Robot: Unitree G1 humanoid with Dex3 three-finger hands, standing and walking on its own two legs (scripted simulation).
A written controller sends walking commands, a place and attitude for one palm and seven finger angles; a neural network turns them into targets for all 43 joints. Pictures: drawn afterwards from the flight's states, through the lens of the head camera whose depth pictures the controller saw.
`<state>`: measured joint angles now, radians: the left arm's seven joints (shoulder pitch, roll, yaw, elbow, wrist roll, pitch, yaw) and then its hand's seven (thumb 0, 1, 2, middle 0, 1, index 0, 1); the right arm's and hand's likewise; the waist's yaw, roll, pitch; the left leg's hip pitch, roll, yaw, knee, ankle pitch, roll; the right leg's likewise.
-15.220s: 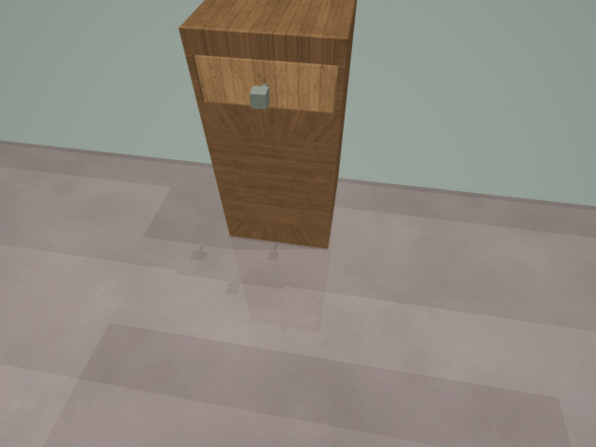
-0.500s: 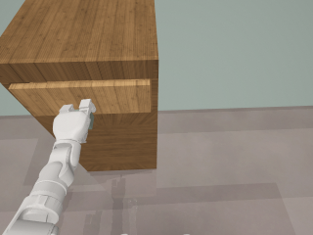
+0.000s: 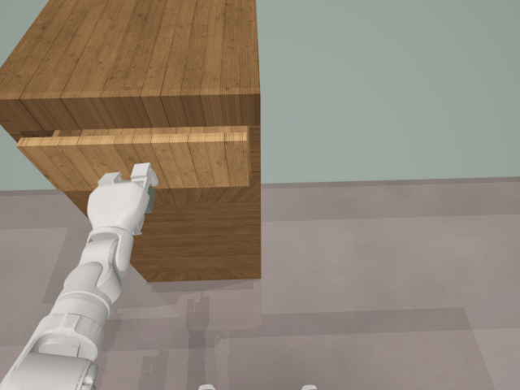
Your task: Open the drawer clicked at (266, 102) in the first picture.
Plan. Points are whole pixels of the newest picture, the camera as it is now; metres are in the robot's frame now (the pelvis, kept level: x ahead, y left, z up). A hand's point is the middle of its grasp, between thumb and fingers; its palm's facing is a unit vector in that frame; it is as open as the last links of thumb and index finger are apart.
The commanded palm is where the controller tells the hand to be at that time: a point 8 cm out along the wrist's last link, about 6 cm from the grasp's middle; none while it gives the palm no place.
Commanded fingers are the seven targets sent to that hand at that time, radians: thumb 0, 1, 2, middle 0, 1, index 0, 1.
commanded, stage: pull the drawer open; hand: left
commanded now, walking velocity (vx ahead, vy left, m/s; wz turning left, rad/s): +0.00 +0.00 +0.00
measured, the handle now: (140, 186) +0.46 +0.21 +0.00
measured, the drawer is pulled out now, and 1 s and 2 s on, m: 0.03 0.16 0.30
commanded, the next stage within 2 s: open the thumb to release the handle in 1.80 s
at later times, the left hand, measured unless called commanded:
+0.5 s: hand (121, 286) +0.29 +0.21 -0.02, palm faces -0.02 -0.11 -0.99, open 8.3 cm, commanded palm +0.26 +0.22 +0.04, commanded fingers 0.00 0.90 0.90 -0.40 -1.35 -0.40 -1.35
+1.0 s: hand (119, 298) +0.27 +0.21 -0.01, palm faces -0.04 -0.10 -0.99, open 8.3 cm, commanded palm +0.21 +0.22 +0.04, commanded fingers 0.00 0.90 0.90 -0.40 -1.35 -0.40 -1.35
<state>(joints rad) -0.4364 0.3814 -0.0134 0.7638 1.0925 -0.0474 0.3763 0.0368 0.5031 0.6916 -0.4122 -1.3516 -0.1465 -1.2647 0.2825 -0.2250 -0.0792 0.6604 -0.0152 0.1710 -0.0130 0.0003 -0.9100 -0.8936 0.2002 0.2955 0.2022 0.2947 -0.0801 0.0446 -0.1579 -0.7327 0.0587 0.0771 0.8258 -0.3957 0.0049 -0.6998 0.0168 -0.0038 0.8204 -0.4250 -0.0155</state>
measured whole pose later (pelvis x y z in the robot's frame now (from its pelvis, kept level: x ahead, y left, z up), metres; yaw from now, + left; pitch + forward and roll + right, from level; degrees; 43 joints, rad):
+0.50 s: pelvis +0.02 +0.00 +0.00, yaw +1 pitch +13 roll +0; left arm 0.14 0.32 -0.10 0.20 1.07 0.03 0.42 0.08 0.51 0.71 -0.41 -1.35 -0.15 -1.21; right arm 0.12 -0.22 -0.05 0.58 -0.03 0.11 0.02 0.00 -0.91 -0.89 0.20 0.30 0.20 0.29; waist -0.01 0.04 -0.15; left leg -0.61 0.05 0.07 0.81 -0.43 0.00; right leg -0.58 0.01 -0.01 0.81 -0.46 -0.02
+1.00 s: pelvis +0.00 -0.02 +0.00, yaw +0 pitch +12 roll +1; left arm 0.15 0.34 -0.03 0.22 1.05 -0.01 0.39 0.09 0.54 0.67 -0.41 -1.35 -0.14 -1.24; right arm 0.17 -0.22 -0.04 0.61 -0.03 0.12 -0.01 0.01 -0.91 -0.89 0.20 0.30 0.20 0.29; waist -0.03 0.03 -0.12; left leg -0.61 0.06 0.07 0.80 -0.40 -0.02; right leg -0.59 0.02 0.00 0.84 -0.45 -0.04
